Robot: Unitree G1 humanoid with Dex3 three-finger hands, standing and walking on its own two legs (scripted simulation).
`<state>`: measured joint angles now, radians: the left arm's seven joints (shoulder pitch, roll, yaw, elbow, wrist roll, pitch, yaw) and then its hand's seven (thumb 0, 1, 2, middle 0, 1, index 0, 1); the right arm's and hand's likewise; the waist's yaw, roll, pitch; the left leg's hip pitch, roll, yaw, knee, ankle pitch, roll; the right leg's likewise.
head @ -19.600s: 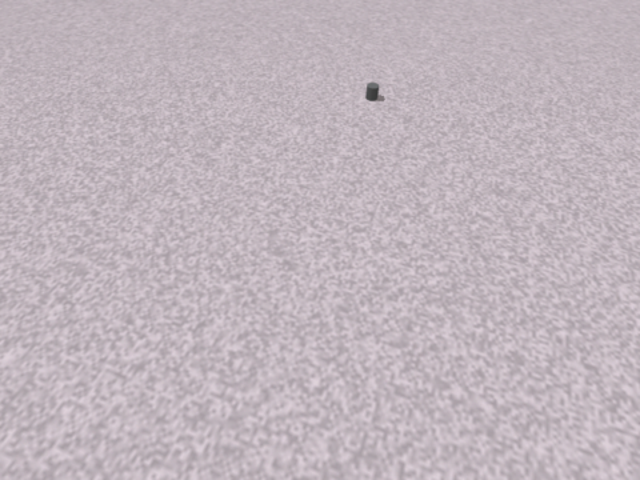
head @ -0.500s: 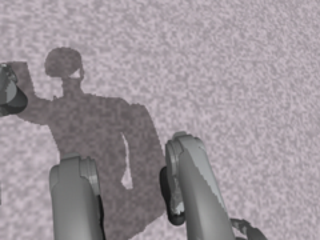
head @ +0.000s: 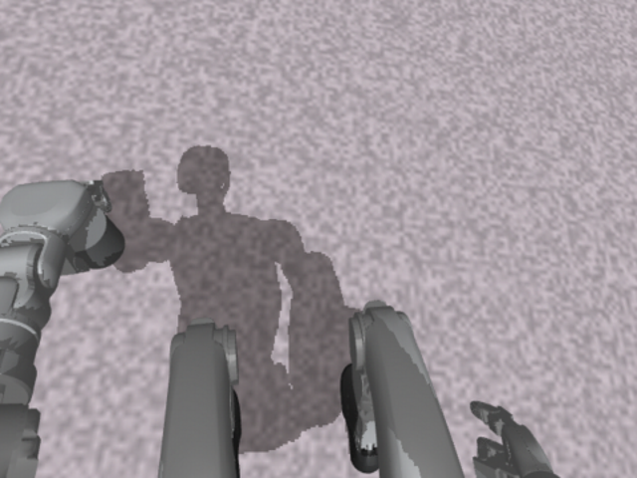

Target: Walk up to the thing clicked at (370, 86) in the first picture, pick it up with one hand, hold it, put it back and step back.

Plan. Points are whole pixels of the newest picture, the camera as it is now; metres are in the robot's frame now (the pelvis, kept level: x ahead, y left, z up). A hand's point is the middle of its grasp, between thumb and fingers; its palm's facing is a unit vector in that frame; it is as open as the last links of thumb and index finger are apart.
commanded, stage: lift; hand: left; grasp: from above
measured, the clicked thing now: (88, 236) +0.43 +0.28 -0.15
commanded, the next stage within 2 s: hold in 1.02 s
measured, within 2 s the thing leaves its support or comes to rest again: neither
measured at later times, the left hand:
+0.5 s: hand out of the picture +0.36 +0.25 +0.09, palm faces -0.45 -0.10 -0.89, open 9.7 cm
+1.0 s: hand out of the picture +0.36 +0.23 +0.19, palm faces -0.44 -0.10 -0.89, open 9.7 cm
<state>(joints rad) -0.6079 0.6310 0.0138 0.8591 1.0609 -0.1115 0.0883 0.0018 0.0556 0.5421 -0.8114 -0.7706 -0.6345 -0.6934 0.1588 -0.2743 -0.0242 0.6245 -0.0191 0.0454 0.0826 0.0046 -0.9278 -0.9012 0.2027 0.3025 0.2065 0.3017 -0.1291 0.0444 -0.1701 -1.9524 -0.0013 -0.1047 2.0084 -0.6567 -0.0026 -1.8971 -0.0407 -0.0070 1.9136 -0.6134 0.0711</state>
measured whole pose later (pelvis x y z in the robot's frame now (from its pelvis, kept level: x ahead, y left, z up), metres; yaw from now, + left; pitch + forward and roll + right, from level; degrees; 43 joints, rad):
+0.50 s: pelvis +0.02 -0.01 +0.17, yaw +2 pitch +21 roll -2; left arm -0.35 0.49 -0.10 0.71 0.98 -0.01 0.07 0.00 0.08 0.52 -0.80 -0.77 -0.62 -0.70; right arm 0.19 -0.24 -0.03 0.68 0.03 0.04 -0.03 0.01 -0.92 -0.90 0.20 0.30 0.21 0.30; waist -0.07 0.05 -0.15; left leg -1.22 0.04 -0.04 1.42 -0.56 -0.02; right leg -1.21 -0.02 0.01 1.36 -0.51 0.05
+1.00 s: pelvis +0.06 -0.01 +0.27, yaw +2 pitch +11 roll -1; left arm -0.31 0.39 -0.17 0.82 1.00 0.02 0.14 0.00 0.07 0.53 -0.80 -0.77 -0.62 -0.70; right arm 0.24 -0.25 -0.05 0.72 0.03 0.02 -0.04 0.01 -0.91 -0.90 0.20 0.30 0.21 0.30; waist -0.05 0.03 -0.09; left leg -0.69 0.05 0.00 0.91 -0.41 -0.02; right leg -0.69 -0.03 0.01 0.87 -0.37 0.04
